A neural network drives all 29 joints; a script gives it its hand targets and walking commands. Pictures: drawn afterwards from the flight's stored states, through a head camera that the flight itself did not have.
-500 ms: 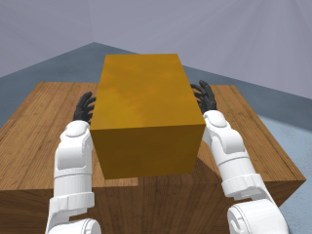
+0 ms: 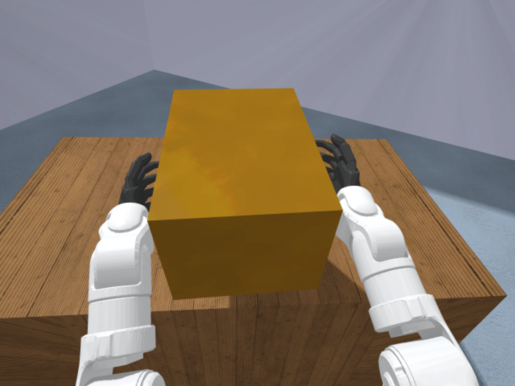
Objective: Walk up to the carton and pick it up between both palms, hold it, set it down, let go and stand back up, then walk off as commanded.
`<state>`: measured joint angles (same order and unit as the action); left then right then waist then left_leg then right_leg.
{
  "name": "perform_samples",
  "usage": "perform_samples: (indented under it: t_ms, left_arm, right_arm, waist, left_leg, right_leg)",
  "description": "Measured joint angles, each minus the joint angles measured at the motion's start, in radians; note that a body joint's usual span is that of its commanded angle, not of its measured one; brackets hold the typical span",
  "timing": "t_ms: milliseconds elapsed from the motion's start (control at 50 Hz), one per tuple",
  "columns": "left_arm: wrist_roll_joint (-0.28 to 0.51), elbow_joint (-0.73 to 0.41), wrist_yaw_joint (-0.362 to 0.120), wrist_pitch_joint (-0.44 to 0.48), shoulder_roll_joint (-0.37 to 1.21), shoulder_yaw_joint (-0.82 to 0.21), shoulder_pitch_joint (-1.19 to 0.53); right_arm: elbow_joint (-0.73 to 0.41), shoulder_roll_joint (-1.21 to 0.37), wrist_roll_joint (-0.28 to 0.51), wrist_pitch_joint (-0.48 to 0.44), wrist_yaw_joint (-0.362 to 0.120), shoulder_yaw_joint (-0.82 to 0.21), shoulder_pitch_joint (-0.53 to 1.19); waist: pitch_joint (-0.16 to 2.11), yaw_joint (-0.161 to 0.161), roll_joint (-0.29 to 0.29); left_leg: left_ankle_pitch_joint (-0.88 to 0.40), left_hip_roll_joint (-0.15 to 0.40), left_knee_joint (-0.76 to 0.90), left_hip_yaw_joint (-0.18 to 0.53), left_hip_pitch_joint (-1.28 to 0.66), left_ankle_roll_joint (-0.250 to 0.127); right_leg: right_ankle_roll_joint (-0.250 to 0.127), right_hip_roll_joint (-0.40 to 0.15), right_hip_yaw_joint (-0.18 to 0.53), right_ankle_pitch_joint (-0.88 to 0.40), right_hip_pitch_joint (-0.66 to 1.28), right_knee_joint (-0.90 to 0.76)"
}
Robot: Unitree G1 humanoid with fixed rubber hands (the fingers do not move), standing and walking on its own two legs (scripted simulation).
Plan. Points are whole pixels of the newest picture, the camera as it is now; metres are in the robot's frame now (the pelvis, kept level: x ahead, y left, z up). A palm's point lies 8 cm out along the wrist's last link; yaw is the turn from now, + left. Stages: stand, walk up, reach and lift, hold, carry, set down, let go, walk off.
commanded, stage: hold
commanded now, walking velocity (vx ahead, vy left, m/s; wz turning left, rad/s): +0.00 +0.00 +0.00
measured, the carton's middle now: (240, 181) +0.41 +0.00 +0.16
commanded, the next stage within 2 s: none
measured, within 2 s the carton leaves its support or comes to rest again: neither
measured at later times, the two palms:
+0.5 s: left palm (133, 206) +0.35 +0.16 +0.17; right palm (342, 183) +0.36 -0.15 +0.20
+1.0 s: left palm (131, 205) +0.35 +0.16 +0.17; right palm (340, 182) +0.36 -0.14 +0.20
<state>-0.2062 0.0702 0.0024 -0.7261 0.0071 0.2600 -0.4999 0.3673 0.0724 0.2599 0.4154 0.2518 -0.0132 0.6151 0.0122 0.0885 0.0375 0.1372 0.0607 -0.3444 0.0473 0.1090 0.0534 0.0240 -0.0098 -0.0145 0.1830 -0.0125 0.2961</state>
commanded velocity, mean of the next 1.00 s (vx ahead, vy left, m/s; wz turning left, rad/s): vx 0.00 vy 0.00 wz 0.00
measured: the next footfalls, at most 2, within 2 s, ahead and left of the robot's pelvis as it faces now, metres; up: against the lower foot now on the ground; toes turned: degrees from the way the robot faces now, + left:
none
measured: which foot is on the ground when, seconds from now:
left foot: down 0.00-1.00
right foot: down 0.00-1.00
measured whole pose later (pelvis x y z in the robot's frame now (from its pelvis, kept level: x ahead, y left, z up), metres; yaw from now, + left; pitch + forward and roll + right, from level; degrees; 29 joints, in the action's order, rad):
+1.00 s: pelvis +0.00 +0.00 +0.00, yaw +0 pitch -5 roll -1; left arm -0.20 0.09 0.01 -0.71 0.00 0.26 -0.52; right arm 0.38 0.07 0.25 0.41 0.25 0.00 0.63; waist 0.03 0.08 0.05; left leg 0.13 0.06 -0.34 0.05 0.12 0.06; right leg 0.02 -0.01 -0.01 0.18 -0.03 0.30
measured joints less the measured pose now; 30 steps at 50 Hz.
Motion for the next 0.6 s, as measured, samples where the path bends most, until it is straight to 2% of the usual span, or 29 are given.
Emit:
perform_samples:
  t_ms: [120,280,380,480,600]
  left_arm:
    - [-0.009,0.032,-0.001,-0.005,0.002,0.012,-0.031]
    - [0.010,0.013,-0.002,0.003,-0.008,0.008,-0.015]
    - [0.000,0.032,-0.007,-0.003,-0.008,0.017,-0.026]
    - [-0.005,0.054,-0.013,0.001,-0.015,0.010,-0.029]
    - [0.005,0.022,-0.004,0.006,-0.011,0.005,-0.018]
  right_arm:
    - [0.035,-0.005,-0.016,-0.004,-0.007,0.016,0.019]
    - [0.007,-0.003,-0.010,0.003,0.002,0.003,0.017]
    - [0.033,-0.012,-0.019,0.004,-0.001,0.013,0.027]
    - [0.044,-0.015,-0.025,0.012,-0.002,0.018,0.032]
    - [0.020,-0.010,-0.005,-0.004,0.001,0.013,0.020]
  waist:
    - [0.005,-0.008,-0.002]
    - [0.013,-0.006,-0.002]
    - [0.015,-0.009,0.005]
    - [0.013,-0.001,0.014]
    - [0.018,-0.004,0.011]
  left_leg:
    - [-0.003,-0.001,0.003,-0.001,0.002,0.001]
    - [-0.006,0.001,0.005,0.005,0.010,0.003]
    - [-0.007,0.001,0.010,0.004,0.000,0.003]
    - [-0.009,-0.002,0.010,0.010,0.000,0.004]
    - [-0.003,0.001,0.000,0.003,0.011,0.004]
  right_leg:
    - [-0.001,-0.001,0.001,0.004,-0.008,0.009]
    - [-0.003,0.002,-0.005,0.001,-0.012,0.004]
    - [-0.004,0.001,-0.004,0.004,-0.007,0.008]
    - [-0.004,-0.001,-0.010,0.004,-0.004,0.008]
    - [-0.003,0.001,-0.002,0.003,-0.015,0.010]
